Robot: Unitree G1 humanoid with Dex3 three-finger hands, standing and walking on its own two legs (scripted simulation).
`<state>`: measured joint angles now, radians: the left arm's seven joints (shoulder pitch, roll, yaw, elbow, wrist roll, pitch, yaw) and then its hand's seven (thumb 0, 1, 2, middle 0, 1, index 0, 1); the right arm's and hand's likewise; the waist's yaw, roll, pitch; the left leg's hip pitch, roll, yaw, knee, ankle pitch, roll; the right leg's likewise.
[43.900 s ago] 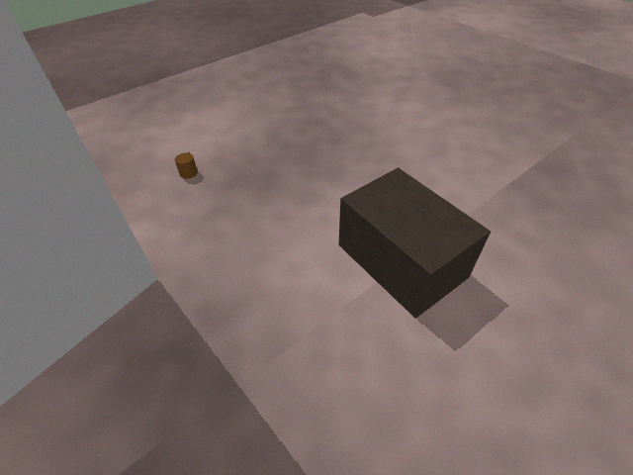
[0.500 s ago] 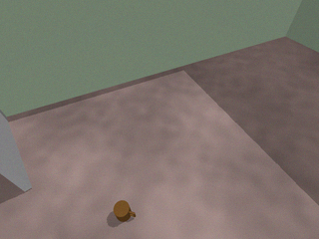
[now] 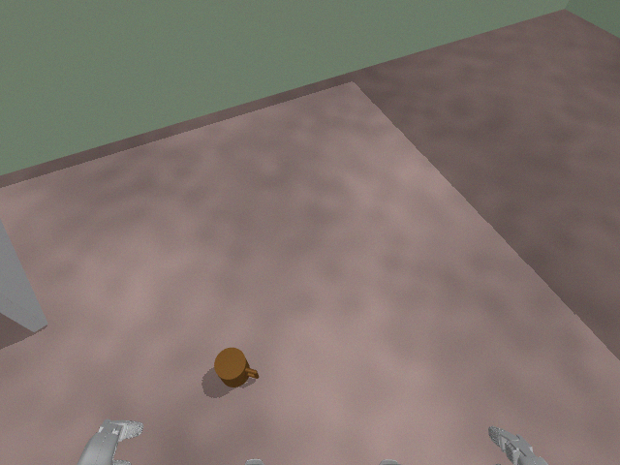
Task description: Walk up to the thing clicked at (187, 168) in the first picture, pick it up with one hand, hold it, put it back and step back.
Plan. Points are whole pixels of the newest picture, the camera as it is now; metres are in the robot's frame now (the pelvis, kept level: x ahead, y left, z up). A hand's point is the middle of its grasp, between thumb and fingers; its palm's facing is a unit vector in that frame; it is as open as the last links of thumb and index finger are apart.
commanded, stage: rise first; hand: left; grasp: from above
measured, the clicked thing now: (238, 369) +0.43 +0.23 -0.69
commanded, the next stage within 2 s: none
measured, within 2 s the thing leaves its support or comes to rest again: neither
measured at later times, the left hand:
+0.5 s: hand out of the picture +0.13 +0.27 -0.22, palm faces -0.25 -0.81 -0.53, open 14.0 cm
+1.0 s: hand (183, 413) +0.27 +0.29 -0.43, palm faces -0.45 -0.33 -0.83, open 14.0 cm
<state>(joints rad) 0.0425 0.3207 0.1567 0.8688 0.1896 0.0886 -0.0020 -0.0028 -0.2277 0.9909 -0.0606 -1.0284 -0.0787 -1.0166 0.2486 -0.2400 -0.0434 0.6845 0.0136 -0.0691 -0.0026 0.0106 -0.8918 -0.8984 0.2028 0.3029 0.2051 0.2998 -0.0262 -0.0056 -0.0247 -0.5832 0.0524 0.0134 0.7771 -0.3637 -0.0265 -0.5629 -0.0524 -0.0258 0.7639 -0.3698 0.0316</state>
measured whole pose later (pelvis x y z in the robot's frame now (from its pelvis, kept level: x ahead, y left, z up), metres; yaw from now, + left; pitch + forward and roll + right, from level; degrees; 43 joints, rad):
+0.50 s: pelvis -0.01 +0.00 -0.08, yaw +0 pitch +21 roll -2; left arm 0.19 0.34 0.12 0.51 0.36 0.16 0.02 -0.01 -0.52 0.98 -0.08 -1.09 -0.09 -1.08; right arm 0.16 -0.24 -0.03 0.55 0.00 -0.18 -0.01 0.01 -0.90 -0.90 0.20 0.30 0.20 0.30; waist -0.02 0.00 -0.13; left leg -1.08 0.06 -0.04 1.27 -0.56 -0.02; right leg -1.03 -0.05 -0.04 1.23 -0.56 0.04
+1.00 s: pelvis -0.08 +0.00 -0.29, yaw -2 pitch +34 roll -3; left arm -0.45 0.53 0.13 0.88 0.85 -0.12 0.15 -0.01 -0.53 1.01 -0.07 -1.08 -0.09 -1.07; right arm 0.09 -0.27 -0.07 0.71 -0.03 -0.13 0.06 0.01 -0.90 -0.90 0.20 0.30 0.20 0.30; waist -0.03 0.02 -0.14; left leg -1.93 0.05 -0.09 2.00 -0.66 -0.04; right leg -1.89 -0.04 -0.02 1.97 -0.67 0.03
